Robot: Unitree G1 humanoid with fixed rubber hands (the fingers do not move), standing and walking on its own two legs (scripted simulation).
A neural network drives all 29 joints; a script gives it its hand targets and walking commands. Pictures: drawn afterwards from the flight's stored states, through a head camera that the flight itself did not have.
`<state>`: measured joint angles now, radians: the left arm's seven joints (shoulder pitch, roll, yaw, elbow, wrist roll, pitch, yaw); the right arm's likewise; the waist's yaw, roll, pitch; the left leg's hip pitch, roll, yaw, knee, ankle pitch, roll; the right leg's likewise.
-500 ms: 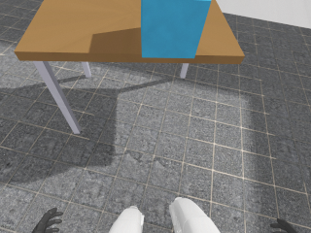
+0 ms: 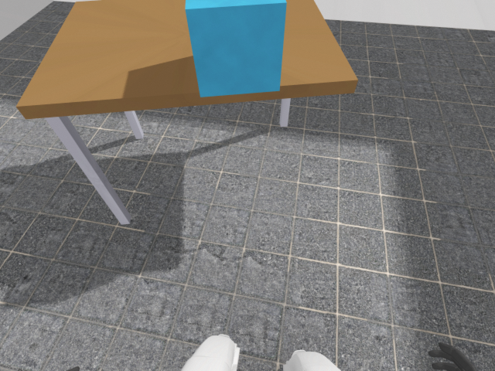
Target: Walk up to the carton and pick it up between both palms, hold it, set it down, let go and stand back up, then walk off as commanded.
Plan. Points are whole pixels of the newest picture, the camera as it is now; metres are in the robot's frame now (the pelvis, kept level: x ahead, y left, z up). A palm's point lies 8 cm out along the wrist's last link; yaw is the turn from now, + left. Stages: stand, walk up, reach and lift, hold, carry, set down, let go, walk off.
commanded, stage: walk off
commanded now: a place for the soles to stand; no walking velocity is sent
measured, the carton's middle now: (234, 33) +0.89 +0.08 +0.07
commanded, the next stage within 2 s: stand in 0.90 s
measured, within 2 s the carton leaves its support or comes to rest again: neither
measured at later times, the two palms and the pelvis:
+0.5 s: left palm out of the picture +0.13 +0.34 -0.08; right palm (454, 343) +0.18 -0.29 -0.06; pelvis +0.05 +0.02 +0.01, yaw +3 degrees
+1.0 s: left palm out of the picture +0.12 +0.32 -0.08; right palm (462, 347) +0.17 -0.30 -0.06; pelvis +0.03 +0.01 +0.01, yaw +3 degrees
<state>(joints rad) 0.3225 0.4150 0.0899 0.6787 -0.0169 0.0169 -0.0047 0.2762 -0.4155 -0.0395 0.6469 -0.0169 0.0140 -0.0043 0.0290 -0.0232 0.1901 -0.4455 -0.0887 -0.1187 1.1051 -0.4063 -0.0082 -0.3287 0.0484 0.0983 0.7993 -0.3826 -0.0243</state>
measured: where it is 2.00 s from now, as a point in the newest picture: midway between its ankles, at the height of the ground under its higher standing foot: outside the picture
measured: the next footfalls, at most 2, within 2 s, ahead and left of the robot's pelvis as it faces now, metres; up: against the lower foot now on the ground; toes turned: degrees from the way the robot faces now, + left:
left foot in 0.18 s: +0.05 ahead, +0.15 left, +0.00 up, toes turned -3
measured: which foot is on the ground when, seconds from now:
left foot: up 0.00-0.16, down 0.18-1.00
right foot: down 0.00-1.00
